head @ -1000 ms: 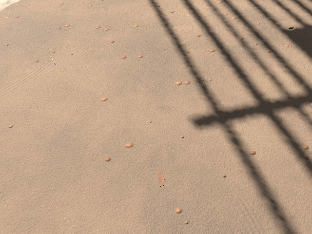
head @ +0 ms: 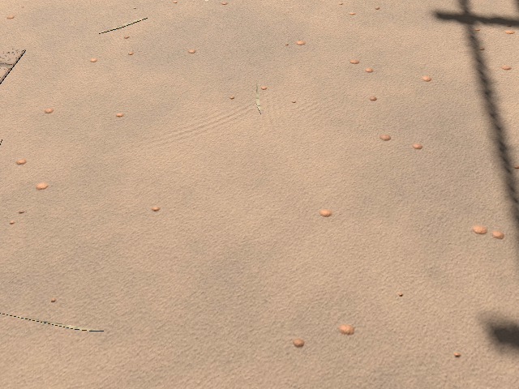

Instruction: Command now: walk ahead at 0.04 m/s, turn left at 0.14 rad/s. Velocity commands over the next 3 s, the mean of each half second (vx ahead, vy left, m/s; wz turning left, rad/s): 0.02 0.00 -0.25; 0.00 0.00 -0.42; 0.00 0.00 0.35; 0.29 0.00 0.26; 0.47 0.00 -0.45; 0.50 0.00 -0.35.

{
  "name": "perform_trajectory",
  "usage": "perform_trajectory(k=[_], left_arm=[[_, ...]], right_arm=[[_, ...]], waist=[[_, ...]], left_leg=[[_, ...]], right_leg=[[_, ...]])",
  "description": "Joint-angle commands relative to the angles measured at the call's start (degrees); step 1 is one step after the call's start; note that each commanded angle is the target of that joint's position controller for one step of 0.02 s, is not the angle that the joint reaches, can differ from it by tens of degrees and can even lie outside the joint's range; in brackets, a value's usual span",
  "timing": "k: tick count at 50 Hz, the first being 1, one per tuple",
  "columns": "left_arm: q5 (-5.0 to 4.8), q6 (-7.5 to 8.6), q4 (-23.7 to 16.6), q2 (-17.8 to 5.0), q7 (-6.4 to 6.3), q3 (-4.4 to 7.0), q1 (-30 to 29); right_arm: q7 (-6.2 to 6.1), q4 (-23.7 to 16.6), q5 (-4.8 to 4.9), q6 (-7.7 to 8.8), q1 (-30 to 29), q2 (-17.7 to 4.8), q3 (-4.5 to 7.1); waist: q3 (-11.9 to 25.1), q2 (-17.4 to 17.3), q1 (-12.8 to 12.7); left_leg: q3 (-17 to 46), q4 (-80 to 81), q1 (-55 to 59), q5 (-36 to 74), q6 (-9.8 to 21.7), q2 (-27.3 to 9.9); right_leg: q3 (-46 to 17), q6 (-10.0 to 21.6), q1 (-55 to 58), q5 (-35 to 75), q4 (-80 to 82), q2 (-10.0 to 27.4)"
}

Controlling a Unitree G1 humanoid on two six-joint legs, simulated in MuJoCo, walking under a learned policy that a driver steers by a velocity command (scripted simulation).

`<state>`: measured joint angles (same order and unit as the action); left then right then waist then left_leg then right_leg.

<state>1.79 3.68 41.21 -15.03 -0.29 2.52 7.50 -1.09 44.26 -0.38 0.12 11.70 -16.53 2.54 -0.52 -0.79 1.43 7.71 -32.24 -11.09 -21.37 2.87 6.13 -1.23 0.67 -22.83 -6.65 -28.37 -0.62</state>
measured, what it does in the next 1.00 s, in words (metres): steps on the spot, turning right: left foot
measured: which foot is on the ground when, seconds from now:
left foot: down 0.00-0.50, up 0.52-0.94, down 0.96-1.00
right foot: down 0.00-1.00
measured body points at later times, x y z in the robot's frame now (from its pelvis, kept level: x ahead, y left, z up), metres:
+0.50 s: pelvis +0.04 -0.03 -0.01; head +0.07 -0.04 +0.44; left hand +0.26 +0.22 -0.10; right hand +0.07 -0.33 -0.13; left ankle -0.03 +0.11 -0.73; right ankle +0.06 -0.12 -0.73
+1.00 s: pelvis +0.05 -0.01 +0.00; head +0.08 -0.01 +0.45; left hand +0.32 +0.16 -0.09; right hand +0.07 -0.32 -0.10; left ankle +0.11 +0.10 -0.73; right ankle +0.05 -0.12 -0.73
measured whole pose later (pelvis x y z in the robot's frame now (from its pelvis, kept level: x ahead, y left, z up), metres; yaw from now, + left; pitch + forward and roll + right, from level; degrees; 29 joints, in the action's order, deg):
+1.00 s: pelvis +0.05 -0.01 +0.00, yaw -24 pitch +0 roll +0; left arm 1.1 -2.0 37.1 -16.1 -0.9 2.8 8.3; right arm -0.2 42.6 -1.3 1.0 11.0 -15.4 3.4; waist -1.6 1.8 -0.1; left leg 4.0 -28.7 -14.6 -14.0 -0.5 1.3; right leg -10.4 1.3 -18.6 -13.3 -30.9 -6.5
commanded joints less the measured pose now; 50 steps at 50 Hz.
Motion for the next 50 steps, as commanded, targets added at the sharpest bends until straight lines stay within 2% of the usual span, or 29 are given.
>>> perform_trajectory(k=[1, 2, 3, 5, 6, 7, 9, 11, 13, 16, 18, 19, 21, 23, 24, 25, 26, 27, 28, 29, 30, 33, 38, 42, 45, 47, 48, 49, 50], left_arm=[[-0.48, -0.32, -2.89, -3.81, -0.42, 0.72, 2.5], [-0.84, -0.85, -2.39, -3.54, -0.15, 0.42, 1.82], [-0.84, -1.22, -2.16, -3.93, 0.17, 0.26, 0.64], [-1.5, -1.9, -2.83, -6.93, 0.56, 1.07, -4.09], [-1.82, -2.13, -2.86, -8.13, 0.62, 1.52, -3.49], [-2.03, -2.12, -3.85, -9.39, 0.71, 1.95, -3.87], [-2.12, -1.76, -4.79, -8.83, 0.66, 2.0, -5.61], [-2.71, -1.75, -5.04, -8.03, 0.37, 2.16, -4.56], [-2.9, -2.12, -5.32, -7.63, 0.39, 2.36, -3.75], [-2.57, -3.29, -6.04, -6.67, 1.0, 2.5, -2.97], [-2.24, -3.99, -6.59, -6.12, 1.66, 2.65, -2.44], [-2.25, -4.17, -7.31, -6.4, 2.0, 2.77, -3.64], [-2.77, -4.33, -8.22, -5.87, 2.51, 2.66, -4.97], [-3.05, -4.44, -7.23, -6.15, 2.77, 3.11, -1.08], [-2.92, -4.43, -6.42, -7.63, 2.49, 4.02, 2.49], [-2.78, -4.41, -6.62, -11.61, 1.79, 5.43, 6.18], [-1.34, -4.17, -8.12, -18.73, 1.38, 6.54, 7.23], [-0.98, -3.23, -7.93, -14.22, 1.6, 4.73, 9.15], [-1.25, -2.44, -8.3, -12.45, 1.52, 4.1, 5.65], [-2.19, -2.31, -8.32, -11.64, 1.2, 4.0, 3.65], [-2.72, -2.69, -8.51, -11.66, 0.67, 4.03, 1.54], [-2.15, -3.63, -9.11, -11.52, -0.27, 3.82, 0.49], [-2.35, -4.59, -9.37, -12.03, -1.47, 4.33, 1.14], [-1.85, -5.29, -9.68, -11.46, -1.28, 4.14, 0.73], [-1.7, -5.73, -9.37, -10.21, -0.94, 3.34, 0.63], [-1.72, -5.78, -8.67, -6.61, -0.93, 1.69, 0.1], [-1.02, -5.31, -6.95, -4.28, -0.75, 0.84, 3.87], [0.39, -4.75, -5.9, -3.79, -0.55, 0.67, 8.73], [0.18, -4.36, -6.62, -5.27, -0.67, 1.26, 6.61]], right_arm=[[-0.22, -1.36, -0.38, 0.09, 7.09, -5.46, 0.78], [-0.4, -1.72, 0.03, -0.88, 4.75, -5.81, 1.12], [-0.51, -1.06, 0.03, -1.88, 4.35, -4.82, 1.1], [-0.23, 0.47, -0.47, -2.87, 5.54, -4.17, 1.13], [-0.2, 0.14, -0.78, -3.07, 3.93, -5.61, 1.4], [-0.34, 0.45, -0.47, -3.06, 3.94, -7.62, 2.1], [-0.87, 0.38, -0.28, -2.48, 3.77, -6.56, 2.24], [-1.62, 0.22, -0.42, -1.96, 3.66, -7.09, 2.85], [-2.2, -0.33, -0.44, -1.82, 3.75, -6.81, 3.19], [-2.96, -1.2, -0.25, -2.11, 3.96, -8.2, 4.0], [-3.47, -2.82, 0.09, -1.85, 0.57, -8.15, 3.95], [-3.51, -3.41, 0.25, -1.62, 0.02, -8.38, 3.97], [-3.3, -3.53, 0.78, -1.42, -0.13, -10.4, 4.62], [-3.06, -3.77, 1.38, -1.74, -1.86, -11.45, 4.92], [-2.92, -3.76, 1.52, -1.66, -1.54, -10.66, 4.69], [-2.73, -4.12, 0.9, -1.09, -0.06, -9.43, 4.45], [-2.34, -7.76, -1.21, -0.42, -1.64, -5.01, 2.91], [-1.69, -6.96, -0.61, -0.16, -2.57, -6.13, 3.03], [-1.26, -6.95, 0.49, -0.33, -2.27, -6.83, 3.21], [-1.43, -6.05, 0.29, -0.43, -2.06, -7.05, 3.39], [-1.98, -5.75, -0.28, -0.48, -2.21, -7.58, 3.74], [-1.73, -5.52, 0.04, -0.68, -1.37, -5.98, 3.54], [-1.56, -6.49, 0.27, -0.41, -4.43, -4.77, 2.99], [-0.76, -6.48, 0.69, 0.42, -4.56, -5.42, 3.07], [0.1, -6.5, 0.78, 1.23, -3.56, -5.21, 2.89], [0.98, -5.43, 0.14, 1.84, -0.94, -2.97, 2.1], [1.21, -5.7, -1.07, 2.06, -1.62, -3.5, 1.75], [1.1, -6.82, -1.77, 2.07, -3.33, -6.83, 1.88], [1.28, -6.48, -2.54, 2.1, -6.33, -5.48, 1.12]], waist=[[13.38, 11.47, 0.05], [11.29, 10.7, -0.3], [9.73, 9.77, 0.27], [5.76, 8.52, 2.51], [3.68, 7.25, 1.26], [1.82, 3.85, 0.0], [2.06, 3.56, 0.53], [4.26, 1.9, 0.03], [5.23, -0.2, -0.01], [4.09, -5.01, 0.08], [2.47, -9.11, -0.62], [0.63, -7.74, -0.05], [-0.64, -5.55, 0.61], [1.2, -6.11, -1.35], [3.55, -4.99, -2.96], [6.95, 1.53, -4.09], [8.56, 17.09, -3.43], [13.6, 10.23, -5.36], [8.9, 6.27, -3.47], [6.44, 2.17, -2.39], [5.18, 1.04, -1.61], [5.92, 5.07, -0.42], [5.5, 7.89, -1.82], [5.45, 9.99, -2.88], [6.17, 10.07, -2.95], [6.47, 8.59, -0.84], [6.24, 5.24, -2.16], [6.37, -5.07, -6.45], [2.82, -10.68, -7.58]], left_leg=[[0.81, -7.84, -7.83, -8.02, -3.83, -4.82], [-0.13, -7.89, -8.38, -8.31, -4.57, -5.48], [-0.69, -5.19, -6.66, -6.49, -4.98, -6.13], [-2.09, 5.95, 1.48, 5.51, -4.19, -6.25], [-2.23, 6.82, 2.1, 7.34, -3.18, -6.42], [-2.68, 5.13, -1.33, 3.67, -1.41, -6.36], [-2.83, 5.36, -1.91, 4.37, 0.2, -7.07], [-2.83, 4.64, -0.2, 11.28, 0.29, -7.99], [-2.35, 3.64, 2.06, 20.05, 0.87, -9.75], [2.25, 5.22, 5.86, 30.73, 5.3, -17.72], [6.64, 6.74, 5.14, 36.44, 9.65, -25.24], [7.18, 7.03, 5.44, 38.4, 10.46, -26.84], [4.07, 6.13, 7.02, 41.0, 8.93, -25.85], [-2.8, 1.41, 4.6, 45.8, 5.92, -21.73], [-7.13, -5.35, 2.03, 47.64, 3.52, -18.24], [-10.88, -16.99, -6.52, 35.3, -1.07, -13.74], [-11.07, -34.77, -24.99, -12.32, -6.17, -2.05], [-0.69, -42.69, -24.24, -19.47, -6.35, -3.53], [-0.51, -44.29, -25.76, -16.18, -6.27, -5.01], [-1.01, -41.35, -25.66, -11.83, -6.23, -6.36], [-1.13, -37.41, -25.25, -7.61, -6.5, -7.28], [-2.28, -30.65, -19.57, -1.98, -7.62, -5.81], [-1.29, -17.47, -17.4, 0.81, -8.72, -4.6], [-1.95, -11.35, -12.68, 1.04, -8.08, -4.95], [-3.06, -5.04, -8.83, 1.41, -6.67, -5.6], [-3.99, 8.72, 0.27, 11.37, -4.76, -6.68], [0.04, 12.14, 4.49, 17.12, -3.22, -10.33], [9.16, 13.01, 5.14, 25.54, 0.67, -17.91], [12.87, 15.1, -5.87, 18.49, 6.38, -20.31]], right_leg=[[-20.48, 15.29, 22.88, 38.14, 2.77, 19.56], [-21.03, 14.4, 20.58, 30.17, 4.4, 18.66], [-19.92, 12.62, 17.19, 23.29, 5.37, 16.79], [-14.05, 7.12, 7.44, 7.55, 5.99, 10.68], [-12.11, 4.98, 4.41, 0.44, 6.03, 8.26], [-9.79, 3.94, 4.14, -3.97, 5.67, 6.02], [-9.49, 3.96, 4.7, 0.08, 2.6, 4.76], [-9.26, 5.13, 4.81, 9.04, -1.37, 4.03], [-8.33, 5.23, 2.26, 11.18, -4.47, 2.45], [-3.54, 2.63, -4.88, 3.15, -10.86, -1.0], [-0.59, 1.59, -7.76, -16.78, -17.98, -0.54], [0.03, 1.46, -9.99, -22.41, -20.11, 0.83], [1.92, 1.08, -10.13, -20.54, -17.28, 1.72], [5.49, 1.46, -0.64, -12.44, -9.39, -0.79], [5.27, 2.76, 7.22, -5.59, -3.92, -2.82], [-5.07, 6.25, 18.32, 12.31, 0.29, 1.18], [-34.75, 19.34, 25.91, 28.37, 7.14, 19.08], [-36.75, 22.73, 25.81, 28.91, 7.78, 22.02], [-30.23, 20.59, 22.0, 27.87, 6.61, 20.06], [-24.82, 17.05, 18.94, 22.71, 6.83, 16.21], [-22.5, 14.54, 16.74, 17.26, 7.44, 13.89], [-19.44, 12.83, 12.36, 13.58, 9.0, 9.58], [-22.63, 12.11, 11.16, -0.53, 10.2, 7.94], [-24.79, 11.74, 9.31, -5.15, 9.71, 8.02], [-26.15, 11.37, 10.84, -1.24, 7.52, 8.85], [-23.37, 8.37, 8.34, -1.79, 5.52, 6.91], [-20.19, 5.18, 6.22, -5.83, 3.87, 4.71], [-13.07, 1.99, 4.84, -15.38, -3.17, -0.58], [-8.9, -0.54, 8.8, -15.66, 0.0, -1.23]])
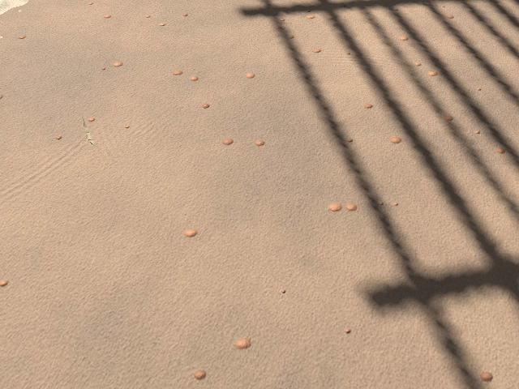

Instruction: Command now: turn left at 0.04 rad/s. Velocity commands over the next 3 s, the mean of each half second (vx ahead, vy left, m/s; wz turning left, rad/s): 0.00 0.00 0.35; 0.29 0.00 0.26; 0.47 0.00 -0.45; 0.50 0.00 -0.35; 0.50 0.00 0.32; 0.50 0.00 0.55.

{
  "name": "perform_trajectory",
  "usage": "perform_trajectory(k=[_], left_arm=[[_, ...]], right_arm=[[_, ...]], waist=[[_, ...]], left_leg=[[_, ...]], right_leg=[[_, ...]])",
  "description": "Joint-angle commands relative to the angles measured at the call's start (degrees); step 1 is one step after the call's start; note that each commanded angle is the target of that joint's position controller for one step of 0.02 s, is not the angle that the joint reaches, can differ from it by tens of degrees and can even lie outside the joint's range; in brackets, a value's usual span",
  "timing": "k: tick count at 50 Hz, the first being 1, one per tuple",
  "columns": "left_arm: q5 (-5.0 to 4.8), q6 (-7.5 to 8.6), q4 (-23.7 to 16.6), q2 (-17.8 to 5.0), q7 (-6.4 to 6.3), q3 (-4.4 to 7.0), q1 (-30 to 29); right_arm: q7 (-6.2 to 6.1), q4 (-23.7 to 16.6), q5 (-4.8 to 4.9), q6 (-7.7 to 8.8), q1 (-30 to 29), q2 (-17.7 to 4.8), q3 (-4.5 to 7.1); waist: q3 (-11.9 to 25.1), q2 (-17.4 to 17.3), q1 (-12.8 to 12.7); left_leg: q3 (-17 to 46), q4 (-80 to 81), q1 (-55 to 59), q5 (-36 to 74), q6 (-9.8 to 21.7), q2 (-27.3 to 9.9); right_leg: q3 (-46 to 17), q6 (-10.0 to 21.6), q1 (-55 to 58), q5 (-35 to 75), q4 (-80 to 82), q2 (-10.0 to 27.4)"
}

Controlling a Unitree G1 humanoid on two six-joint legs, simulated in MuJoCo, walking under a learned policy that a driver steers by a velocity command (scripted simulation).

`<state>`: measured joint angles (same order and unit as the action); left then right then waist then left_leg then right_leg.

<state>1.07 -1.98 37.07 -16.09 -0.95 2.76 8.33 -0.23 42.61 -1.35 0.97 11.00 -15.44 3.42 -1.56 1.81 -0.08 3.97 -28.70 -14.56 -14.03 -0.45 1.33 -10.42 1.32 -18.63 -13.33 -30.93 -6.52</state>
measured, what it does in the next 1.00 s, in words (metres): walks ahead, turning left: left foot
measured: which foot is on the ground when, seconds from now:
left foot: down 0.00-0.32, up 0.34-0.60, down 0.62-1.00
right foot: down 0.00-0.60, up 0.62-1.00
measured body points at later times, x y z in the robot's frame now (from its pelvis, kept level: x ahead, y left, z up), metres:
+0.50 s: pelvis +0.01 +0.02 +0.00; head +0.04 +0.03 +0.45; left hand +0.08 +0.32 -0.10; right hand +0.23 -0.23 -0.08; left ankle -0.03 +0.13 -0.68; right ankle +0.05 -0.11 -0.73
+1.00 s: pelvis +0.12 +0.10 +0.01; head +0.13 +0.13 +0.46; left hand +0.20 +0.41 -0.10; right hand +0.26 -0.15 -0.09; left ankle -0.04 +0.14 -0.73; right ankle +0.34 +0.02 -0.69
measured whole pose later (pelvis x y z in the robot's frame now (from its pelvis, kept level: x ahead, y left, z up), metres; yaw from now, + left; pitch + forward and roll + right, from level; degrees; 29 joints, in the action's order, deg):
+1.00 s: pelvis +0.12 +0.10 +0.01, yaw +21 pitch +2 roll -1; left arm -1.5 3.5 42.5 -17.1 3.2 3.3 7.4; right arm -0.4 41.1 -0.1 3.5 22.9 -16.4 2.3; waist -0.3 2.4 3.2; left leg 0.5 -11.4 4.7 -17.7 3.6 2.4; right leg 0.3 -0.9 -36.8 2.9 -36.6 3.2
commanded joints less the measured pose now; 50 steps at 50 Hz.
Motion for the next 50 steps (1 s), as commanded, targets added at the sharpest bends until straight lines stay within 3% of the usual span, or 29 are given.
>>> perform_trajectory(k=[1, 2, 4, 9, 13, 15, 16, 17, 18, 19, 20, 22, 25, 27, 28, 29, 30, 31, 32, 33, 34, 36, 37, 40, 44, 50], left_arm=[[1.33, 1.58, -2.05, -6.02, -0.28, 1.35, 3.23], [1.21, 1.68, -1.95, -6.6, -0.32, 1.7, 0.28], [0.73, 1.44, -2.37, -6.3, -0.71, 1.95, -1.09], [0.02, 2.81, -1.89, -5.17, -0.78, 2.44, -0.02], [-0.43, 3.3, -1.86, -5.51, -0.2, 3.36, 0.92], [-0.36, 3.03, -1.68, -7.1, -0.1, 4.09, 2.28], [-0.1, 2.82, -1.37, -8.36, -0.17, 4.47, 3.88], [0.08, 2.85, -1.47, -9.32, -0.37, 4.56, 3.67], [0.21, 3.11, -2.26, -8.5, -0.8, 4.11, 3.63], [0.06, 3.26, -2.78, -7.85, -1.2, 3.62, 2.44], [-0.43, 3.2, -3.02, -7.8, -1.4, 3.52, -0.07], [-0.73, 2.65, -2.65, -9.37, -1.53, 3.9, -1.67], [-0.78, 1.35, -2.31, -10.45, -1.37, 4.32, -1.94], [-1.72, 1.12, -1.64, -11.82, -0.83, 4.77, 0.07], [-2.4, 1.24, -1.36, -12.08, -0.51, 4.79, 0.03], [-2.85, 1.48, -0.97, -11.19, -0.26, 4.51, -0.1], [-2.46, 1.75, -0.35, -8.33, 0.05, 3.76, 0.9], [-0.99, 2.11, -1.29, -3.8, 0.72, 2.4, -1.01], [-0.91, 3.41, -6.13, -3.46, 0.69, 2.19, -6.68], [-2.81, 4.92, -6.58, -7.46, 0.9, 3.17, -9.79], [-3.43, 5.75, -5.8, -9.41, 1.25, 3.8, -8.33], [-1.11, 6.41, -2.35, -9.01, 1.18, 3.97, -4.39], [-0.77, 6.59, -1.42, -8.16, 1.48, 3.82, -4.05], [-1.25, 6.52, 0.59, -5.9, 2.08, 2.85, -4.14], [-2.15, 6.37, 0.43, -4.52, 2.81, 1.7, -7.72], [-2.86, 7.14, -1.65, -3.58, 5.09, 0.23, -12.88]], right_arm=[[0.62, -5.8, -0.57, 1.37, -7.74, -5.07, -0.02], [0.54, -4.97, 0.04, 1.35, -5.27, -5.87, 0.27], [0.15, -4.8, 1.05, 1.36, -3.66, -9.91, 1.15], [-1.02, -6.94, 1.95, -0.07, -1.73, -10.36, 1.75], [-1.37, -9.44, 2.52, -1.47, -1.63, -10.25, 2.37], [-1.23, -10.7, 2.68, -1.83, -1.61, -9.18, 2.24], [-1.09, -11.1, 2.7, -1.98, -1.15, -8.17, 2.01], [-0.82, -11.39, 2.6, -2.07, -0.23, -7.69, 2.02], [-0.61, -11.36, 2.4, -2.21, -0.42, -9.95, 2.96], [-0.36, -10.97, 2.56, -2.49, 0.03, -10.9, 3.65], [-0.24, -10.35, 2.9, -3.04, 0.85, -9.74, 3.46], [-0.02, -10.68, 2.81, -3.64, -0.59, -6.82, 2.28], [1.18, -12.52, 2.89, -3.63, -2.19, -5.91, 1.42], [1.58, -12.61, 3.19, -3.75, -0.86, -7.25, 1.77], [1.66, -12.06, 3.13, -3.78, 1.15, -7.5, 2.02], [1.57, -10.58, 3.03, -3.75, 4.73, -7.85, 2.45], [1.14, -8.4, 3.09, -3.54, 9.79, -9.08, 3.29], [0.45, -7.39, 3.11, -2.99, 15.92, -13.14, 4.52], [0.88, -10.06, 1.72, -1.0, 15.45, -20.3, 5.29], [1.04, -10.58, 0.58, 0.8, 13.3, -16.09, 4.19], [0.79, -10.31, 0.82, 1.7, 10.5, -13.19, 3.07], [-0.01, -10.46, 1.51, 1.79, 6.91, -10.1, 1.85], [-0.38, -10.3, 1.07, 1.9, 7.12, -9.48, 1.41], [-0.84, -8.59, 1.06, 2.77, 9.94, -9.12, 1.24], [-0.74, -6.02, 1.17, 3.11, 12.73, -9.97, 1.4], [-0.34, -2.71, 1.48, 2.9, 14.6, -10.69, 1.78]], waist=[[1.75, -11.04, -4.68], [1.52, -9.91, -2.46], [-0.65, -10.7, -1.72], [1.18, -9.13, -0.67], [4.08, -4.72, -0.29], [4.65, 0.92, -0.31], [4.96, 5.43, -0.6], [5.44, 11.38, -0.34], [5.79, 10.56, -1.28], [5.51, 5.23, -0.43], [4.36, 2.59, 0.81], [2.81, 3.69, 0.07], [5.15, 7.09, -1.14], [6.96, 7.14, -1.56], [6.87, 6.34, -0.33], [6.61, 5.36, 1.32], [6.3, 1.45, 2.65], [4.26, -11.59, 4.76], [1.76, -19.28, 5.24], [-0.26, -13.03, 5.89], [-2.93, -12.11, 3.37], [-2.64, -9.48, 1.12], [-1.96, -9.73, 0.99], [-0.5, -7.83, 2.07], [-2.29, -8.03, 4.36], [-6.94, -6.02, 6.56]], left_leg=[[14.55, 12.24, -4.72, 1.68, 8.27, -11.7], [12.49, 11.99, -4.78, -3.8, 5.92, -9.12], [13.95, 12.32, -6.07, -5.64, 5.06, -8.73], [17.43, 7.87, -2.39, 4.67, 7.21, -8.45], [17.33, 2.14, -3.74, 9.53, 6.73, -5.53], [12.74, -4.04, -8.81, 5.17, 4.0, -1.76], [8.32, -10.38, -12.77, 0.11, 1.87, 1.18], [3.37, -19.42, -16.16, -12.53, 0.11, 2.9], [2.03, -33.26, -19.16, -22.95, -1.56, 1.03], [2.59, -40.3, -19.65, -22.4, -2.39, -0.67], [2.39, -39.93, -19.31, -19.42, -2.89, -2.27], [-0.86, -33.54, -18.2, -13.69, -3.64, -3.6], [-4.68, -21.54, -10.03, -11.48, -3.28, -3.93], [-7.03, -14.37, -5.89, -8.59, -1.75, -3.0], [-8.68, -9.19, -2.09, -5.23, -0.35, -2.03], [-10.18, -4.48, 3.69, -3.51, 1.24, -0.39], [-9.1, -1.49, 10.88, -5.62, 2.97, 0.97], [8.36, 5.91, 17.65, -12.64, 7.9, -9.19], [40.8, 16.56, 15.84, -26.03, 20.0, -22.25], [41.96, 20.98, 13.52, -31.88, 21.4, -23.45], [36.89, 20.89, 11.55, -31.45, 18.73, -21.6], [25.04, 18.75, 10.48, -19.33, 13.99, -16.21], [20.87, 19.16, 9.35, -13.71, 12.88, -13.97], [12.18, 19.9, 12.25, -0.68, 11.51, -12.24], [6.04, 21.15, 13.98, 4.83, 10.64, -12.33], [0.32, 21.73, 17.21, 10.69, 11.16, -15.06]], right_leg=[[0.67, -2.27, 8.06, -3.28, 4.52, 5.67], [1.22, -2.35, 8.91, -0.56, 4.37, 5.01], [2.4, -2.05, 8.36, 0.41, 3.38, 5.1], [5.95, -1.87, 5.18, 0.35, 1.32, 4.82], [5.72, -0.39, 8.12, 4.18, 1.78, 6.57], [1.21, 2.96, 11.9, 6.33, 5.41, 11.32], [-4.49, 6.86, 14.42, 9.29, 8.6, 17.02], [-11.83, 12.36, 15.55, 16.14, 11.3, 25.25], [-15.17, 16.86, 15.08, 23.12, 11.98, 30.69], [-12.59, 16.98, 13.26, 25.03, 11.47, 30.57], [-7.3, 14.5, 11.84, 22.75, 11.12, 27.62], [0.41, 11.74, 10.85, 21.47, 11.57, 22.98], [7.1, 10.87, 9.86, 23.75, 10.18, 21.21], [7.24, 10.41, 9.55, 10.83, 10.99, 22.6], [7.77, 9.44, 7.17, 1.43, 10.77, 22.57], [9.13, 7.76, 2.98, -7.73, 8.98, 21.66], [12.66, 5.06, -3.1, -15.96, 2.38, 19.02], [19.38, -0.07, -16.48, -22.13, -18.4, 13.4], [11.87, -2.09, -33.82, -25.88, -30.64, 4.74], [5.07, -0.8, -35.42, -21.12, -35.46, 7.79], [4.63, 0.3, -35.03, -14.24, -34.25, 9.25], [5.86, -0.9, -30.72, -3.45, -29.49, 11.34], [6.81, -1.67, -27.57, 1.2, -28.16, 11.08], [8.86, -3.27, -25.63, 10.73, -21.68, 10.74], [9.64, -3.83, -24.43, 16.13, -11.64, 10.59], [11.18, -0.92, -24.34, 15.94, -2.86, 9.76]])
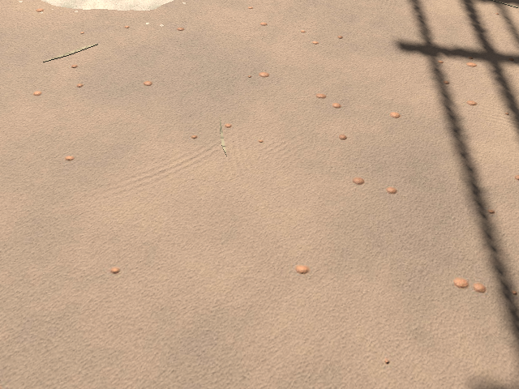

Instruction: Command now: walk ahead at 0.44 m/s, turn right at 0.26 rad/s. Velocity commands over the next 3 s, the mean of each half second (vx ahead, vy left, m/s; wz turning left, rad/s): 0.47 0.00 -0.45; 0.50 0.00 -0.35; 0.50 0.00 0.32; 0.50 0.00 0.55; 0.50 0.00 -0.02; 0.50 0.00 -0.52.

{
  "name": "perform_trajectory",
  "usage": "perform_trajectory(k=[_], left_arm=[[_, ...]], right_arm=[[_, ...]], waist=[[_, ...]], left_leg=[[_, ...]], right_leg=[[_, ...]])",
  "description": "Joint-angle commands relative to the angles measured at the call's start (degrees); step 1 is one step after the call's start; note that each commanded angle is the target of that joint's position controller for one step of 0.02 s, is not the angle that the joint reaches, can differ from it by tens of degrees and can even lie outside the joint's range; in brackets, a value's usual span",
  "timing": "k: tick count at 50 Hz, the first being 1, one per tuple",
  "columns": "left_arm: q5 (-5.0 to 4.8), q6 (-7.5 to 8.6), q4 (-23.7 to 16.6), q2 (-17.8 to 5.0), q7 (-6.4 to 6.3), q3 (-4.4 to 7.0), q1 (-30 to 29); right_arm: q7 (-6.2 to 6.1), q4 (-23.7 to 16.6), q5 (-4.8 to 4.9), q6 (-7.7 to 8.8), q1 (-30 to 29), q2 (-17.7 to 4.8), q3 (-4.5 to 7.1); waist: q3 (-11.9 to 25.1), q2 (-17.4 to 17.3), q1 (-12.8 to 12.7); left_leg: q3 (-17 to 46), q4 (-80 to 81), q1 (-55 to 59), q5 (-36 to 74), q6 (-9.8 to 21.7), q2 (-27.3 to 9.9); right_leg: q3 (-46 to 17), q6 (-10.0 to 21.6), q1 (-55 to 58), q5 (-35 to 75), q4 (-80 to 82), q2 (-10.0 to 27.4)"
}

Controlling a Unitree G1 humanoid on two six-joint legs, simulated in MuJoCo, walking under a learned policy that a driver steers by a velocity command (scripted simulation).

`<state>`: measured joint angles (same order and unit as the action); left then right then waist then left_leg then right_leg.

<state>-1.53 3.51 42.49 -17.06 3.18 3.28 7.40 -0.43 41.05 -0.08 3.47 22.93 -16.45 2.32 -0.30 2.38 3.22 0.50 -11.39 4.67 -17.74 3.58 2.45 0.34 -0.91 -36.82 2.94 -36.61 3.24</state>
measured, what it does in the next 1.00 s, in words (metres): walks ahead, turning right: right foot, then left foot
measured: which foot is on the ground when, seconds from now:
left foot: down 0.00-0.16, up 0.18-0.56, down 0.58-1.00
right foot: up 0.00-0.12, down 0.14-0.58, up 0.60-1.00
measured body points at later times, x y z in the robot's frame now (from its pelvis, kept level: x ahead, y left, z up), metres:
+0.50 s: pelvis +0.30 -0.04 +0.00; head +0.34 -0.05 +0.45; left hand +0.44 +0.23 -0.11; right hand +0.45 -0.33 -0.07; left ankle +0.53 +0.08 -0.70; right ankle +0.22 -0.13 -0.74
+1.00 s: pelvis +0.57 -0.09 +0.00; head +0.60 -0.11 +0.45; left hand +0.88 +0.00 -0.08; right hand +0.43 -0.35 -0.12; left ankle +0.54 +0.05 -0.74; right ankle +0.65 -0.29 -0.71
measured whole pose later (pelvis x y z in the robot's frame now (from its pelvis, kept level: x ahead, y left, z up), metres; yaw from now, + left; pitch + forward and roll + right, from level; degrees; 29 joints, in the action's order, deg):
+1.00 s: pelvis +0.57 -0.09 +0.00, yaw -27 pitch +1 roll +2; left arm -0.9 3.2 37.4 -15.2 2.2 1.4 3.2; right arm 0.6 46.6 1.2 4.4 23.9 -16.8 2.9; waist -1.7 2.2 6.6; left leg -3.3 -14.4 0.0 -15.8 0.6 1.1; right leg -1.7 0.4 -33.7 -2.6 -35.1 3.5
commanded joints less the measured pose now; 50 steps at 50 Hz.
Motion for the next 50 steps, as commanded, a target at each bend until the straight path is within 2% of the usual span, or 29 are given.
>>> perform_trajectory(k=[1, 3, 4, 5, 6, 7, 8, 9, 10, 11, 12, 13, 14, 17, 21, 23, 26, 28, 29, 30, 31, 32, 33, 34, 35, 38, 42, 46, 50], left_arm=[[-0.23, 1.84, -7.48, -2.57, 1.36, -0.45, -12.5], [-0.01, 2.16, -8.02, -3.13, 1.89, -0.39, -12.08], [0.21, 2.15, -7.91, -4.07, 1.85, 0.02, -10.44], [0.38, 1.97, -7.25, -5.72, 1.57, 0.83, -6.79], [0.29, 1.77, -5.44, -8.0, 1.09, 2.15, 1.29], [-0.03, 1.32, -4.03, -10.79, 0.19, 3.46, 9.89], [0.51, 0.9, -3.7, -17.58, -0.64, 5.19, 17.83], [-0.21, 0.97, -3.15, -13.32, -0.77, 3.98, 18.8], [0.12, 0.75, -3.26, -11.0, -1.16, 3.21, 16.23], [0.21, 0.62, -3.98, -9.92, -1.44, 2.83, 12.83], [0.44, 0.49, -4.62, -8.63, -1.6, 2.3, 9.32], [1.12, 0.59, -5.51, -7.31, -1.81, 1.78, 6.91], [1.45, 0.48, -6.31, -7.18, -2.04, 1.72, 5.18], [0.96, 0.83, -5.91, -8.08, -2.76, 2.01, 4.23], [0.1, 0.51, -4.38, -9.71, -3.45, 2.62, 7.44], [-0.36, 0.01, -3.29, -10.32, -3.68, 2.85, 10.53], [-0.51, -0.63, -2.82, -9.75, -3.97, 2.85, 11.39], [0.0, -1.12, -3.08, -8.84, -3.85, 2.74, 10.86], [0.39, -1.05, -3.32, -6.44, -3.56, 1.93, 11.35], [1.66, -0.93, -4.49, -1.88, -3.2, 0.35, 13.11], [-0.53, -0.15, -6.4, 0.43, -3.0, -0.54, 20.73], [-1.45, -0.34, -4.61, -5.69, -3.41, 0.57, 18.91], [-0.96, -0.58, -5.19, -8.28, -3.49, 1.38, 12.77], [-0.11, -0.77, -5.95, -7.67, -3.69, 1.28, 9.29], [0.54, -0.62, -6.74, -6.81, -3.57, 1.28, 7.22], [0.22, -0.93, -6.29, -3.91, -2.91, 0.83, 8.02], [1.24, -0.57, -7.62, -1.59, -2.3, -0.42, 2.36], [0.8, 0.44, -8.55, -0.94, -1.24, -1.08, -4.67], [0.37, 0.98, -10.47, -2.23, -0.57, -0.75, -9.79]], right_arm=[[-0.18, -0.73, 0.35, 0.24, 2.83, -9.81, 2.97], [-0.44, -0.35, 0.6, -0.13, 2.14, -10.5, 3.16], [-0.71, -0.45, 0.54, -0.31, 1.56, -11.17, 3.29], [-1.09, -0.58, 0.39, -0.65, 1.25, -11.92, 3.44], [-1.47, -0.9, 0.26, -1.22, 0.24, -12.19, 3.37], [-1.9, -1.6, -0.07, -1.08, 0.34, -11.95, 3.04], [-1.18, -4.41, -1.17, 0.22, 5.16, -6.11, 1.0], [-0.33, -3.65, -0.91, 2.26, 3.93, -5.71, 0.2], [0.6, -5.88, 1.97, 3.58, -3.39, -9.2, 1.22], [0.8, -7.34, 2.45, 4.51, -7.26, -9.23, 0.81], [0.6, -7.59, 1.09, 4.89, -8.83, -8.79, 0.85], [0.37, -7.45, -0.02, 4.52, -8.25, -9.02, 1.29], [0.42, -7.29, -0.36, 3.89, -7.01, -8.64, 1.3], [0.17, -7.11, -1.1, 2.38, -6.13, -6.44, 0.61], [0.3, -9.41, -1.05, 2.94, -16.39, -3.59, -0.59], [0.68, -10.14, 0.07, 3.35, -19.55, -4.44, -0.25], [0.99, -10.21, 0.75, 3.7, -18.78, -7.34, 1.12], [0.95, -9.19, 0.81, 4.02, -14.12, -8.48, 2.18], [0.63, -8.5, 0.32, 4.25, -8.87, -10.0, 3.08], [0.11, -8.22, -0.52, 4.09, -1.02, -13.18, 3.88], [0.71, -6.03, -1.13, 3.15, 2.06, -17.71, 5.0], [1.09, -6.72, -0.42, 3.05, 1.0, -11.93, 3.96], [0.96, -6.6, -0.21, 2.93, -1.09, -8.94, 3.09], [1.07, -6.51, -0.76, 2.75, -3.83, -7.83, 2.55], [1.12, -5.88, -0.94, 2.67, -5.29, -6.59, 2.16], [1.04, -4.06, -0.49, 3.32, -5.79, -5.15, 1.82], [0.98, -1.64, 0.44, 3.17, -4.67, -7.98, 2.66], [0.75, 0.56, 1.04, 2.24, -2.83, -9.84, 2.92], [0.75, 3.29, 1.79, 1.18, 0.58, -10.7, 3.12]], waist=[[-8.37, -6.52, 3.28], [-6.91, -7.27, 2.11], [-4.37, -8.35, 0.85], [-0.4, -9.59, -1.22], [5.06, -9.37, -5.76], [10.23, -7.92, -10.05], [19.73, 6.14, -8.84], [26.9, 7.2, -9.69], [17.59, 4.54, -11.02], [10.62, 0.33, -9.65], [5.14, -3.31, -7.02], [2.56, -2.5, -4.63], [1.36, -0.55, -2.98], [-0.54, 0.48, -1.24], [-1.42, 0.98, -5.48], [-0.5, 1.57, -7.02], [0.43, 3.21, -5.7], [1.56, 4.08, -2.76], [5.04, 2.93, 0.07], [13.92, -5.35, 2.46], [19.2, -26.02, -1.65], [14.8, -16.97, 0.31], [7.92, -11.03, 1.63], [4.33, -6.57, 0.85], [1.26, -6.66, 0.09], [0.37, -9.52, -2.09], [-1.05, -6.96, -1.56], [-2.2, -6.84, 0.79], [-3.75, -7.21, 1.5]], left_leg=[[2.92, 3.68, -0.86, 17.04, 6.93, -16.64], [0.82, 0.03, 1.31, 29.99, 5.88, -17.04], [-0.41, -3.72, 2.39, 43.01, 5.09, -16.75], [-1.62, -9.58, 3.57, 56.49, 4.18, -16.21], [-4.07, -20.26, 1.86, 65.24, 2.6, -14.49], [-5.11, -33.33, -9.15, 59.8, 0.26, -13.3], [-4.98, -59.22, -34.63, 24.17, -4.51, -4.98], [4.99, -69.21, -43.76, -12.83, -5.03, 1.98], [7.79, -71.1, -50.16, -9.72, -4.08, -2.01], [6.71, -67.05, -50.45, -5.31, -3.04, -4.83], [5.77, -61.04, -48.34, -2.69, -3.07, -6.69], [5.6, -57.35, -44.47, -0.64, -3.48, -8.2], [5.27, -55.91, -41.81, 0.11, -4.26, -8.53], [2.78, -47.92, -38.92, 2.82, -7.25, -8.54], [1.21, -27.91, -32.56, 20.17, -8.59, -4.99], [2.2, -22.6, -30.19, 23.83, -8.69, -3.39], [5.17, -18.43, -28.8, 20.01, -7.0, -3.88], [4.01, -16.63, -22.51, 14.83, -4.55, -3.61], [4.86, -15.75, -13.82, 13.19, -2.4, -5.62], [15.28, -15.77, 0.0, 7.67, 0.95, -16.13], [44.26, -8.23, 13.91, -7.48, 10.22, -27.73], [47.33, -4.65, 10.58, -20.34, 9.01, -26.29], [37.21, -4.22, 4.21, -16.74, 6.81, -23.51], [29.36, -4.32, -2.06, -7.1, 5.93, -20.63], [24.05, -3.56, -6.48, 0.46, 6.38, -18.42], [15.36, -0.62, -10.51, 10.12, 7.05, -15.29], [10.7, 2.18, -9.88, 17.27, 9.15, -16.28], [4.98, 2.68, -10.64, 18.63, 7.68, -14.52], [5.72, 1.07, -7.07, 20.49, 6.69, -16.9]], right_leg=[[0.8, 2.16, -5.79, -1.67, 3.93, -0.57], [2.22, 4.22, -2.62, -5.11, 5.69, -2.33], [3.73, 5.39, 1.33, -7.02, 5.68, -4.19], [5.41, 6.63, 6.98, -9.01, 5.0, -6.5], [6.87, 8.35, 17.75, -8.07, 6.19, -9.04], [1.74, 10.77, 34.56, -5.96, 5.85, -6.54], [-28.0, 21.94, 60.07, -13.14, 5.68, 10.87], [-48.64, 25.45, 65.76, -21.26, 16.42, 16.6], [-40.7, 21.83, 59.9, -24.78, 18.87, 14.71], [-33.54, 19.71, 50.59, -23.16, 20.0, 12.5], [-28.56, 18.5, 40.92, -17.84, 21.43, 10.1], [-24.69, 17.99, 33.91, -12.93, 23.09, 7.89], [-23.36, 18.42, 29.05, -10.27, 24.64, 6.57], [-17.24, 18.86, 19.76, -2.37, 26.2, 4.39], [-12.51, 14.58, 15.25, -5.82, 24.26, -0.17], [-15.25, 13.5, 17.84, -9.32, 22.78, 1.04], [-21.07, 11.29, 24.51, -12.89, 17.11, 3.85], [-22.78, 9.57, 25.47, -11.71, 11.61, 3.62], [-20.71, 7.65, 23.78, -10.63, 3.6, 0.59], [-15.44, 5.48, 17.74, -21.08, -13.51, -3.7], [-9.13, 2.38, -1.97, -38.36, -32.26, -9.53], [-11.27, 1.74, -7.59, -33.97, -38.99, -5.34], [-9.97, 1.68, -8.28, -28.35, -39.75, -3.69], [-8.49, 1.49, -6.18, -24.62, -38.09, -1.97], [-8.73, 1.45, -5.36, -22.36, -34.95, -0.84], [-6.83, 1.41, -0.92, -20.39, -28.39, 0.45], [-4.67, 0.66, -2.6, -14.2, -15.01, 1.84], [-1.64, 0.53, 2.65, -4.33, -1.7, 0.62], [-1.17, 2.33, 4.99, -5.26, 4.32, -0.6]])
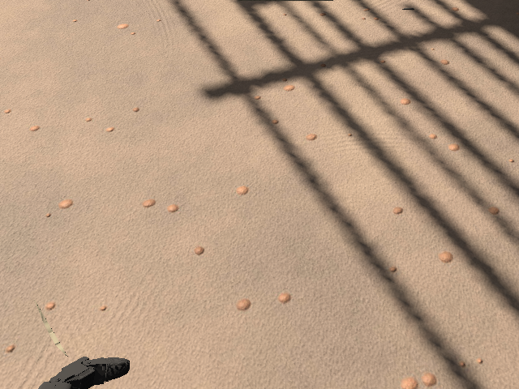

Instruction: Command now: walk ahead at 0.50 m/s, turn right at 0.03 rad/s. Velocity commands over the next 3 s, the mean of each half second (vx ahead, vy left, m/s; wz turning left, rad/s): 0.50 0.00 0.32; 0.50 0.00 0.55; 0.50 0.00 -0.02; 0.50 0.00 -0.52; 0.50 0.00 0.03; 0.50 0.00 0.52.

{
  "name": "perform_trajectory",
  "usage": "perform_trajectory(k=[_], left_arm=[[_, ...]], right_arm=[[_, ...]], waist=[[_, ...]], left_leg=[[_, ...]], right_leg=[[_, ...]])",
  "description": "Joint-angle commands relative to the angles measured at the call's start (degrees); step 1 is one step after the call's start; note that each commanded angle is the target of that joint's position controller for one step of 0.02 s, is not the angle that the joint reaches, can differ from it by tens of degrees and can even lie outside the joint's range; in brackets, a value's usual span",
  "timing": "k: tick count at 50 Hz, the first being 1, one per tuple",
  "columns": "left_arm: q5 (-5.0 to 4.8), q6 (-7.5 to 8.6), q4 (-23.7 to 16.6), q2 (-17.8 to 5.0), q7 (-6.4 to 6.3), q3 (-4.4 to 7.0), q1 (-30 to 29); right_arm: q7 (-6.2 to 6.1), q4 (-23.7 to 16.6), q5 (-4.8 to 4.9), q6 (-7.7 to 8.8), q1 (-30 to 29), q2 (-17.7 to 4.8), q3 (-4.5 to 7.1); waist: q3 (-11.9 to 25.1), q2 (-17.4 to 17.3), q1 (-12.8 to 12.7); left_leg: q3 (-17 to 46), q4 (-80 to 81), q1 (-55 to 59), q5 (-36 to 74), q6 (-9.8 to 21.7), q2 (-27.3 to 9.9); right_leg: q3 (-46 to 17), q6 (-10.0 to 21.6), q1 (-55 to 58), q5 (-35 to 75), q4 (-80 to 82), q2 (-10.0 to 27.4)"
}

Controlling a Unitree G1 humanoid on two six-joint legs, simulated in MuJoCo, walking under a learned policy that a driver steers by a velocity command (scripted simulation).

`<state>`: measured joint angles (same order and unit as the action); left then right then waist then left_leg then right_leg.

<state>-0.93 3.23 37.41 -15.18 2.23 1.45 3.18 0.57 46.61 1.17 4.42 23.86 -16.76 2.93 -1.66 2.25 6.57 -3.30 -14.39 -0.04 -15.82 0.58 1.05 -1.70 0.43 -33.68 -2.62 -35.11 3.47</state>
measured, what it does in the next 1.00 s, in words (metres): walks ahead, turning left: right foot, then left foot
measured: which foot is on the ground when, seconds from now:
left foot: down 0.00-0.10, up 0.12-0.60, down 0.62-1.00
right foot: up 0.00-0.08, down 0.10-0.64, up 0.66-1.00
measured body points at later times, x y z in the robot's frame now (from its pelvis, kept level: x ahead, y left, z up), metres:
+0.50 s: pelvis +0.26 -0.02 +0.00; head +0.29 -0.01 +0.44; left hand +0.23 +0.27 -0.13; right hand +0.50 -0.22 -0.10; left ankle +0.41 +0.16 -0.70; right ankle +0.18 -0.13 -0.74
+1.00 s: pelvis +0.52 +0.09 +0.00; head +0.55 +0.12 +0.45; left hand +0.60 +0.41 -0.08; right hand +0.72 -0.14 -0.10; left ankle +0.43 +0.14 -0.74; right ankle +0.77 +0.03 -0.69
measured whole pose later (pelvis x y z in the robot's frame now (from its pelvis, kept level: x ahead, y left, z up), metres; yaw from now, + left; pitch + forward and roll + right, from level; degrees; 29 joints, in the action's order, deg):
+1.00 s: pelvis +0.52 +0.09 +0.00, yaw +30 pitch +2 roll +0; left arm 0.1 5.3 40.5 -16.7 0.9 2.4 2.3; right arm -0.5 40.3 1.1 2.5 19.3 -16.8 3.8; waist -2.2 2.2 4.2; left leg 8.5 -21.1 -6.8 -15.1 4.4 6.3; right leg -5.8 -3.9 -35.5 2.9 -33.7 3.4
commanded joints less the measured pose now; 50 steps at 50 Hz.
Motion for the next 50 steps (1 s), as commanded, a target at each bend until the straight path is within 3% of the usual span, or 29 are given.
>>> perform_trajectory(k=[1, 2, 3, 4, 5, 6, 7, 8, 9, 10, 12, 14, 17, 21, 26, 28, 29, 30, 31, 32, 33, 34, 35, 36, 37, 38, 41, 46, 50], left_arm=[[-0.21, 1.51, -5.62, -4.74, 0.51, 1.36, -5.49], [-0.11, 1.76, -5.28, -5.66, 0.52, 1.83, -3.65], [0.16, 1.94, -3.96, -7.03, 0.28, 2.69, 1.11], [0.52, 1.88, -1.54, -9.69, -0.32, 4.14, 9.22], [1.39, 1.55, 0.04, -14.32, -1.21, 5.48, 19.87], [1.84, 1.03, 0.55, -17.67, -1.31, 5.86, 21.28], [1.21, 0.99, 0.61, -11.96, -1.31, 4.61, 20.71], [0.69, 1.14, 0.86, -9.6, -1.37, 3.75, 17.43], [0.78, 1.36, 0.91, -7.78, -1.22, 3.17, 13.8], [1.07, 1.66, 1.05, -5.99, -1.01, 2.76, 11.11], [1.73, 2.66, 1.8, -4.86, -0.93, 2.82, 8.75], [1.68, 3.54, 3.12, -5.61, -1.12, 3.29, 8.3], [1.84, 3.73, 4.92, -7.02, -1.72, 3.83, 9.18], [1.4, 3.03, 6.39, -9.18, -2.41, 4.29, 10.95], [0.06, 0.98, 8.85, -11.36, -2.65, 5.05, 15.23], [-0.25, 0.09, 8.78, -12.92, -2.99, 5.46, 14.67], [-0.44, -0.36, 8.57, -13.8, -3.26, 5.7, 14.27], [-0.59, -0.84, 8.29, -14.25, -3.49, 5.78, 13.62], [-0.6, -0.84, 7.91, -13.38, -3.75, 5.3, 13.17], [1.57, -0.19, 5.97, -7.37, -3.57, 3.47, 16.12], [1.47, 1.99, 3.38, -4.43, -2.75, 1.88, 17.33], [-0.63, 3.59, 2.3, -10.15, -1.93, 3.27, 10.26], [-1.62, 4.51, 1.03, -10.07, -1.63, 3.09, 7.47], [-0.52, 4.82, 1.73, -9.07, -2.1, 2.94, 7.59], [0.76, 4.49, 2.31, -9.69, -2.41, 3.38, 8.18], [1.13, 3.77, 2.57, -9.75, -2.28, 3.58, 9.27], [1.97, 2.22, 2.35, -7.63, -2.42, 3.14, 8.98], [1.49, 2.37, -0.46, -4.97, -1.98, 1.83, -2.16], [0.62, 3.38, -1.33, -6.47, -0.77, 2.06, -5.49]], right_arm=[[-0.37, -1.82, 0.69, -0.16, -0.19, -10.65, 2.58], [-0.52, -1.58, 0.75, -0.54, -0.55, -11.25, 2.72], [-0.7, -1.61, 0.9, -0.83, -1.65, -11.62, 2.73], [-0.79, -1.74, 0.56, -0.84, -1.65, -10.36, 2.17], [-0.82, -3.65, -1.03, -0.58, -2.15, -6.55, 0.58], [-0.82, -4.6, -0.38, 0.29, 5.18, -0.38, -1.17], [-0.75, -3.6, 1.02, 0.76, 1.81, -6.92, 0.46], [-0.63, -4.94, 1.84, 0.86, -2.66, -9.01, 1.36], [-0.87, -5.18, 1.3, 0.66, -4.78, -8.35, 1.36], [-0.94, -5.24, 0.53, 0.21, -5.71, -7.65, 1.54], [-0.77, -4.45, 0.66, -1.21, -3.7, -5.28, 1.43], [-0.79, -4.89, 0.57, -2.21, -4.39, -3.74, 1.3], [-0.58, -6.55, 0.19, -2.42, -8.06, -3.13, 1.18], [1.04, -9.14, 0.11, -1.91, -15.7, -1.74, 0.36], [2.81, -13.69, 0.21, -2.01, -22.97, -2.07, 0.23], [3.2, -14.62, 0.11, -2.27, -21.75, -3.56, 1.01], [3.17, -14.35, 0.04, -2.53, -18.7, -4.9, 1.78], [2.89, -12.98, 0.14, -2.74, -12.14, -7.06, 3.1], [1.99, -10.56, 0.25, -3.09, -2.61, -10.27, 5.03], [0.65, -9.44, 0.47, -3.64, 1.76, -15.96, 6.46], [1.06, -11.92, 0.17, -2.58, -0.53, -17.9, 6.07], [1.54, -11.95, -0.1, -1.74, -0.8, -12.46, 4.61], [1.53, -11.59, -0.31, -1.12, -2.66, -10.55, 4.01], [1.44, -11.82, -0.17, -0.87, -6.47, -9.26, 3.62], [1.22, -12.56, -0.49, -0.75, -9.37, -7.4, 3.05], [0.95, -13.38, -1.06, -0.74, -10.79, -6.79, 2.72], [0.08, -12.66, -0.75, -0.35, -10.13, -8.13, 3.09], [-1.35, -10.69, -0.14, -1.12, -6.41, -9.58, 3.51], [-1.49, -8.53, 0.16, -1.37, -3.12, -8.93, 3.31]], waist=[[-2.37, -7.18, -2.64], [-1.46, -7.41, -4.23], [1.21, -7.07, -7.44], [6.72, -6.1, -11.21], [15.87, 0.49, -15.29], [22.57, 14.57, -11.41], [18.63, 8.24, -13.69], [10.67, 6.44, -12.74], [7.13, 3.78, -10.9], [4.24, 3.77, -9.34], [2.84, 4.42, -6.74], [1.09, 2.43, -5.8], [-0.69, 0.99, -6.29], [-2.83, -0.32, -9.1], [-4.7, -0.6, -11.0], [-2.15, 1.25, -9.04], [0.45, 2.42, -6.93], [4.22, 2.42, -3.04], [9.01, 0.54, 2.07], [13.44, -11.48, 0.51], [22.08, -16.83, -3.1], [19.32, -8.58, 0.56], [11.69, -7.22, -0.73], [7.31, -2.24, -3.73], [5.31, -2.82, -5.65], [4.76, -4.05, -7.12], [3.8, -4.08, -7.8], [1.34, -6.47, -3.72], [1.16, -7.56, -2.08]], left_leg=[[10.19, 2.81, -1.23, 20.44, 9.26, -16.02], [10.43, 0.51, -0.68, 24.37, 8.66, -16.06], [9.01, -4.88, -1.66, 31.58, 7.49, -14.57], [6.97, -14.48, -5.66, 34.22, 5.86, -11.55], [4.59, -32.47, -17.41, 17.91, 3.3, -7.77], [5.3, -50.59, -36.58, -17.09, 0.16, 0.85], [11.2, -57.21, -42.18, -17.06, 0.04, -1.51], [10.33, -57.75, -44.82, -11.78, 0.49, -3.89], [9.25, -56.01, -43.08, -7.05, 0.24, -6.06], [9.26, -53.71, -41.37, -3.62, -0.11, -7.38], [9.55, -52.19, -36.06, 0.3, -0.69, -8.75], [9.8, -50.6, -36.6, 2.72, -1.37, -8.92], [10.32, -43.31, -39.72, 10.16, -1.93, -8.75], [5.97, -30.19, -37.99, 19.12, -0.87, -7.85], [2.17, -22.49, -40.26, 14.31, 2.12, -6.49], [-0.98, -21.82, -35.28, 8.77, 4.18, -3.35], [-2.59, -22.16, -30.47, 5.72, 5.44, -1.12], [-3.59, -20.87, -21.78, 4.93, 7.07, 1.41], [-1.77, -17.23, -6.49, 8.11, 9.39, 2.76], [18.91, -15.96, 11.75, 8.02, 14.83, -9.47], [51.48, -5.69, 22.68, -2.17, 25.48, -20.69], [47.44, -2.12, 21.12, -3.57, 21.96, -19.66], [38.74, -1.99, 13.64, -0.33, 19.57, -17.53], [32.23, -1.98, 5.11, 5.72, 17.39, -14.66], [27.77, -1.37, -0.9, 12.06, 16.35, -12.67], [25.86, -0.09, -4.9, 15.45, 16.19, -11.43], [21.39, 1.54, -11.14, 22.63, 16.85, -9.72], [17.59, 0.81, -14.88, 14.19, 12.67, -5.57], [21.16, -2.12, -10.87, 9.21, 11.63, -8.36]], right_leg=[[0.88, 1.7, 3.11, -1.29, 4.31, -1.25], [1.34, 2.44, 6.53, -2.44, 5.81, -2.05], [2.47, 3.55, 14.23, -1.69, 8.36, -3.36], [2.36, 4.96, 26.92, -0.63, 8.45, -3.12], [-9.75, 8.58, 44.08, 0.02, 6.63, 8.64], [-33.76, 16.36, 57.57, -11.44, 12.71, 20.93], [-35.71, 15.59, 52.8, -20.04, 16.86, 19.6], [-27.09, 13.43, 46.2, -19.19, 18.11, 17.82], [-21.16, 12.1, 39.68, -14.76, 19.73, 15.29], [-16.36, 11.41, 34.48, -10.49, 21.62, 13.2], [-9.72, 10.86, 28.23, -4.25, 25.1, 11.37], [-4.79, 11.18, 25.93, 1.99, 26.97, 11.44], [1.11, 10.96, 26.99, 6.51, 28.01, 10.96], [7.66, 9.55, 28.72, 7.5, 28.65, 10.27], [11.0, 8.03, 38.51, 13.78, 24.66, 13.08], [12.79, 6.74, 40.74, 30.62, 18.38, 13.16], [13.52, 6.1, 41.16, 39.87, 12.62, 12.93], [14.48, 5.14, 39.32, 44.38, 3.12, 11.91], [15.46, 3.02, 31.32, 38.57, -10.41, 9.64], [15.27, -0.04, 11.11, 1.56, -30.24, 3.98], [2.56, -2.0, -5.54, -32.4, -45.16, -7.01], [-4.55, -0.93, -11.59, -28.68, -46.3, -3.35], [-3.67, 0.33, -12.8, -23.63, -42.58, -1.11], [-3.46, 0.36, -9.9, -19.67, -37.08, 1.41], [-3.52, -0.08, -6.17, -17.12, -32.53, 2.9], [-3.68, -0.62, -2.89, -15.38, -31.04, 3.48], [-1.96, -3.53, -0.76, -11.62, -24.38, 2.69], [-1.31, -5.1, 2.62, 5.37, -2.68, -1.15], [-2.34, -3.73, 5.23, 8.51, 4.4, -1.98]])
Next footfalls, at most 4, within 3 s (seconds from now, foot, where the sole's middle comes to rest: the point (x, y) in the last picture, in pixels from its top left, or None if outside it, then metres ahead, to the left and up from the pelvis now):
0.10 right None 0.22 -0.13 -0.78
0.62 left None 0.47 0.16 -0.78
1.10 right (203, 276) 0.80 0.09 -0.78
1.58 left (94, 260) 0.89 0.41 -0.78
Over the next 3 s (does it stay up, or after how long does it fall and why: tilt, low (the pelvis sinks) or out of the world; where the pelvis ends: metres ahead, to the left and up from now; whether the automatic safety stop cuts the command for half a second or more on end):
stays up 1.55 0.41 0.00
